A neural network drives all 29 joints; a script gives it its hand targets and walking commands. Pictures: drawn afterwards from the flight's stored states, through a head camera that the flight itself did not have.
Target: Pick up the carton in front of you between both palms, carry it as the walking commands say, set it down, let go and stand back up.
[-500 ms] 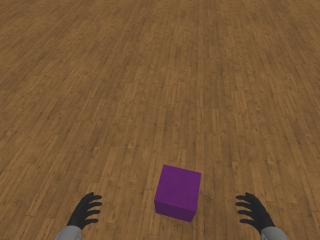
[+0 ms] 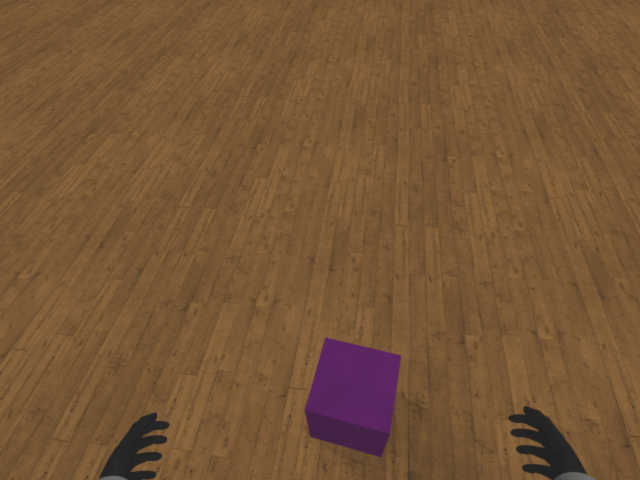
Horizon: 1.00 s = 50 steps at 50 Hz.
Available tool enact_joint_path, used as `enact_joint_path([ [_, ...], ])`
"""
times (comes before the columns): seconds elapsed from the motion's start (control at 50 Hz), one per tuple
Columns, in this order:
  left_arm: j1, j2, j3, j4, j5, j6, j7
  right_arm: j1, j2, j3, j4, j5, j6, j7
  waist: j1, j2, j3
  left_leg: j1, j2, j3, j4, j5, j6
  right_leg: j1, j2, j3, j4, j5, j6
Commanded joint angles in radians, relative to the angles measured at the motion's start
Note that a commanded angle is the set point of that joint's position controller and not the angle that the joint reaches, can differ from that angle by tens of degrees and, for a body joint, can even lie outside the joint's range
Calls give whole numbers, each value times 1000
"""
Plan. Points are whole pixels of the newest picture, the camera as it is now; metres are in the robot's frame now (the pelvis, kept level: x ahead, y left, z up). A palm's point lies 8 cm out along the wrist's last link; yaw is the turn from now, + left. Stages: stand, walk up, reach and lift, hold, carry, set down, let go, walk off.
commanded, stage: stand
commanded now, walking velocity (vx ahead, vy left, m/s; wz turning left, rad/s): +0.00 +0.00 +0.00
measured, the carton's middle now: (353, 398) +0.42 -0.04 -0.64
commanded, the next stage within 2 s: none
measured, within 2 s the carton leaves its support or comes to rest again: neither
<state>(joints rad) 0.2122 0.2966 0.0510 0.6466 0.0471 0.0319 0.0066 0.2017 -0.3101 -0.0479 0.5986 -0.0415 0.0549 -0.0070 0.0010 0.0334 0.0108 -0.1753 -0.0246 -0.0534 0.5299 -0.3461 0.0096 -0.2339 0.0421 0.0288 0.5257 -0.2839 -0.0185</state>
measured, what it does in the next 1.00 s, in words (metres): stands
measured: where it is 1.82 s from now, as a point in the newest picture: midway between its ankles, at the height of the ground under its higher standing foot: outside the picture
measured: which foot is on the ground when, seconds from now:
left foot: down 0.00-1.00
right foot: down 0.00-1.00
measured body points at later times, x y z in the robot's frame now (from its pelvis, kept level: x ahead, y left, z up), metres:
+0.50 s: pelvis +0.01 -0.01 +0.01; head +0.02 -0.02 +0.45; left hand +0.13 +0.29 -0.09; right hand +0.15 -0.30 -0.10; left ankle -0.04 +0.12 -0.73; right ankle +0.00 -0.11 -0.73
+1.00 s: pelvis +0.00 -0.01 +0.01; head -0.01 -0.02 +0.46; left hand +0.10 +0.30 -0.10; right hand +0.11 -0.31 -0.11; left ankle -0.04 +0.12 -0.73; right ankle +0.00 -0.11 -0.73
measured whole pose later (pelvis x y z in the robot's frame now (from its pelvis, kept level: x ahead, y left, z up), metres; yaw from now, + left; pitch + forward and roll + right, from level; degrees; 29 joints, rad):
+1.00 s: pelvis +0.00 -0.01 +0.01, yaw +1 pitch -2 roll +0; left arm 0.14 0.36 0.03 0.97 0.02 0.00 0.01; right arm 0.17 -0.38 0.00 0.93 -0.03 -0.01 -0.03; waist 0.01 0.03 0.02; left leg -0.08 -0.01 -0.07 0.37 -0.26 -0.01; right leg -0.14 0.04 0.01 0.38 -0.21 -0.03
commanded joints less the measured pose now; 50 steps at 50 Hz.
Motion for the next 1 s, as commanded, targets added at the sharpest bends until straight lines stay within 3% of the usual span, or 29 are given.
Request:
enact_joint_path([
  [0.0, -52, 137, 37, -44, -2, -33, 2, -59, -125, -24, -36, -1, -46, -3, 3, -37, -63, -8, 72, -66, -78, 203, -9, 19, -96, 83, -93, 194, 1],
  [0.12, -37, 169, 34, 18, -8, -36, 12, -43, -156, -15, 39, 2, -57, -14, 3, -46, -87, 31, 82, -70, -74, 334, -12, 68, -111, 85, -85, 335, -2],
  [0.34, -57, 193, 28, 102, -16, -41, 18, -42, -180, -4, 119, 8, -65, -23, 6, -30, -70, 40, 92, -75, -97, 381, -10, 113, -120, 87, -98, 395, -6],
  [0.98, -119, 233, 10, 281, -28, -48, 6, -65, -222, 17, 287, 16, -80, -22, 11, -27, -8, 36, 115, -97, -217, 235, -1, 131, -134, 115, -205, 229, -12],
])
